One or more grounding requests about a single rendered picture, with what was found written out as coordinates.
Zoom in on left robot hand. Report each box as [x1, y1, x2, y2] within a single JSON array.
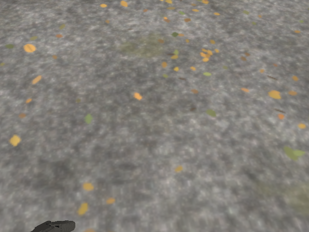
[[31, 220, 75, 232]]

